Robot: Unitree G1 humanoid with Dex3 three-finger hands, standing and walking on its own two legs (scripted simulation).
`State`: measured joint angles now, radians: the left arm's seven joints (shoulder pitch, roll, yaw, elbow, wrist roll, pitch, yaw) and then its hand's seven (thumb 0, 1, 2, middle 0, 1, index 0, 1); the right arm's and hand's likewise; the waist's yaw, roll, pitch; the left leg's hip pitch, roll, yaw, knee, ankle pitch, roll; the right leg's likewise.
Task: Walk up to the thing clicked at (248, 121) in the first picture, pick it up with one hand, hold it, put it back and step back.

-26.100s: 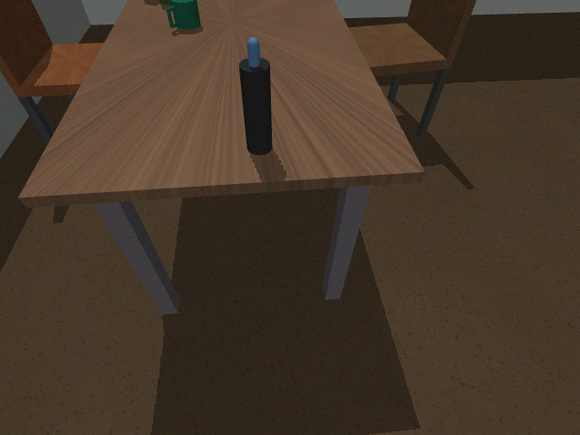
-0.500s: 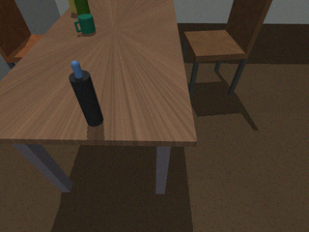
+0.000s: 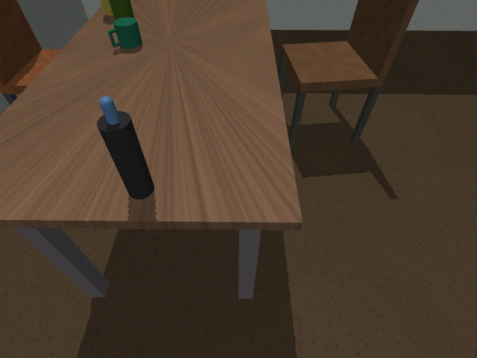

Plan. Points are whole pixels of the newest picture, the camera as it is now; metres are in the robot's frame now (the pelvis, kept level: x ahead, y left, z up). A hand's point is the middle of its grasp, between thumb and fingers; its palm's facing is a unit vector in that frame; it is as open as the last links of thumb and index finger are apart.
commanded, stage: home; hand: left
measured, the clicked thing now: (126, 150) +0.46 +0.23 +0.09
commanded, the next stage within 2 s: stand in 0.16 s
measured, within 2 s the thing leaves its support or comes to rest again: neither
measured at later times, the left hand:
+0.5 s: hand out of the picture +0.07 +0.25 -0.15, palm faces -0.03 -0.93 -0.36, open 14.7 cm
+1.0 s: hand out of the picture +0.07 +0.25 -0.16, palm faces -0.04 -0.94 -0.35, open 7.5 cm
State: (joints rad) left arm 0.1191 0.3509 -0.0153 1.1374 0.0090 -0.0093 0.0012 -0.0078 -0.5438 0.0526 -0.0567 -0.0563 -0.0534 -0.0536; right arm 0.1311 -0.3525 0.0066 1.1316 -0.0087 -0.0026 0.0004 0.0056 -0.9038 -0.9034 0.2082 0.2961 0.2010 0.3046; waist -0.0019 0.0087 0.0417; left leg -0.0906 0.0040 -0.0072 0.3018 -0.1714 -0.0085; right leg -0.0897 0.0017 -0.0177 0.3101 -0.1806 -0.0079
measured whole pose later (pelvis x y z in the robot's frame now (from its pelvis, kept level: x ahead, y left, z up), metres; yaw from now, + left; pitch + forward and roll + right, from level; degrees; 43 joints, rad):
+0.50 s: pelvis +0.00 -0.01 +0.00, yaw +0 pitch -2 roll +0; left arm 0.12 0.35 -0.01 1.14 0.01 -0.01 0.00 -0.01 -0.19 0.41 -0.17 -0.23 -0.16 -0.23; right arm 0.13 -0.35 0.01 1.13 -0.01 0.00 0.00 0.01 -0.91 -0.90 0.21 0.30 0.20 0.30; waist 0.00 0.01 0.04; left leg -0.08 0.01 -0.01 0.29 -0.17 -0.02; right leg -0.08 0.01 -0.02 0.30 -0.18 -0.02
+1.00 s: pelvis +0.00 -0.01 +0.00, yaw -1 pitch -2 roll +0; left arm 0.13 0.35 -0.01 1.13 0.01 -0.01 0.00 0.00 0.88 0.89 -0.21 -0.30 -0.20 -0.30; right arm 0.13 -0.35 0.01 1.13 -0.01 0.00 0.00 0.01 -0.91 -0.90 0.21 0.29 0.20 0.30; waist 0.00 0.01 0.04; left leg -0.08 0.02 0.00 0.30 -0.18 -0.02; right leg -0.08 0.02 -0.01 0.30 -0.18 -0.02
